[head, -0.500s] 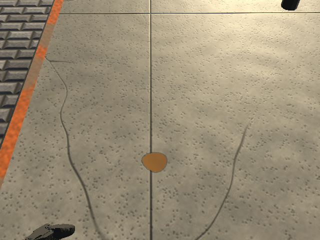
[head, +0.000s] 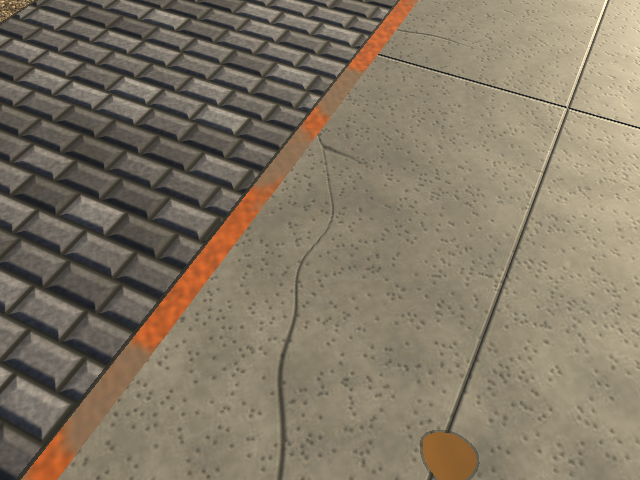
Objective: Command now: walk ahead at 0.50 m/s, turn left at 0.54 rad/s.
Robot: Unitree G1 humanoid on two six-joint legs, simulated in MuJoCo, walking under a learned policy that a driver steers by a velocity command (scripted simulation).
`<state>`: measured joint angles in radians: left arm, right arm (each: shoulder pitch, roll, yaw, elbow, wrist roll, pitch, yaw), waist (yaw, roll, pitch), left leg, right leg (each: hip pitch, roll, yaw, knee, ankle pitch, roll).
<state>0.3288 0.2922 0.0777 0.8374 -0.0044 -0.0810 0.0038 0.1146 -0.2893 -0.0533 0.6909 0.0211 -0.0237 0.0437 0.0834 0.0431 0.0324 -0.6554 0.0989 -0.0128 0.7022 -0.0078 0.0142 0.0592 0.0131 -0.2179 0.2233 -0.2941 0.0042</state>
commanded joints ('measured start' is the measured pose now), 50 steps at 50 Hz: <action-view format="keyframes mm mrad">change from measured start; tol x32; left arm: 1 -33 186 46 -49 -17 4 5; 50 -174 128 33 -248 -14 130 36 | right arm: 1 -97 -54 -9 -110 -1 -10 17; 6 336 -282 -115 -26 8 17 -21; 50 134 -166 -63 43 -30 3 -62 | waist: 1 -21 -82 62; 7 -133 242 -360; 31 -77 -309 -208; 50 -101 -89 -144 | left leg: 1 -6 -13 38 -61 -60 41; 5 513 -167 119 -138 -135 148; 7 1024 235 -771 -338 -233 420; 15 444 90 -172 -400 568 272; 29 582 90 -26 -147 380 124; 33 65 -163 -104 554 -642 -43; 50 541 31 -190 -378 -210 23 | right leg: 1 4 -308 66 -25 477 -140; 5 -96 -245 -18 505 899 -64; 7 -741 41 159 1156 -306 44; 8 -821 -11 316 1198 -287 27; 21 -481 -103 245 490 335 49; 28 -534 -53 210 339 127 -26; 31 -70 -339 692 210 947 -323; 50 -469 -34 596 297 -47 -88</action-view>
